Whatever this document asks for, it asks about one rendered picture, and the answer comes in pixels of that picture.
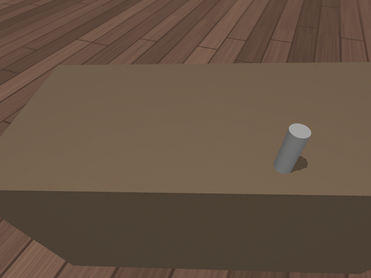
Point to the can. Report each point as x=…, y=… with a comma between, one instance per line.
x=291, y=148

